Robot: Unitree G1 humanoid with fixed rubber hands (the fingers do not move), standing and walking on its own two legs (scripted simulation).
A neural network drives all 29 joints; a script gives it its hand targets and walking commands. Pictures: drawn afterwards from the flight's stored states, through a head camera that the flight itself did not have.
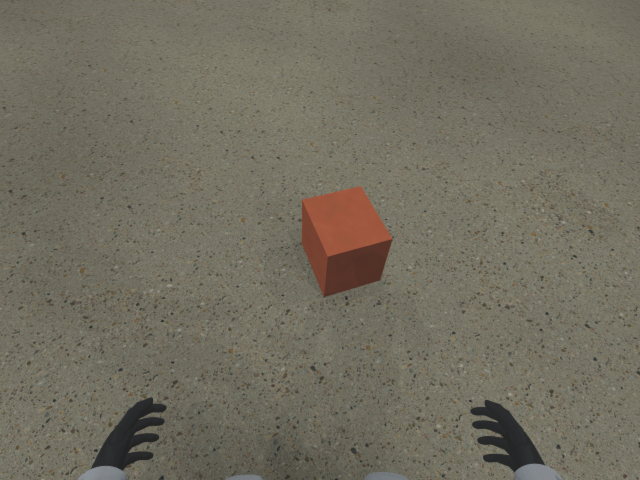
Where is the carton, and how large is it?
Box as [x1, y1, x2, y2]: [302, 186, 391, 296]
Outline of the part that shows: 360,186 302,200 302,244 324,296 379,280 391,242 391,237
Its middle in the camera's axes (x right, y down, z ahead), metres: +0.08 +0.01 +1.39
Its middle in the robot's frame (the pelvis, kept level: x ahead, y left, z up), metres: +0.92 -0.12 -0.62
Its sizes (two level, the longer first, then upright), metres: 0.256 0.224 0.251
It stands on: the floor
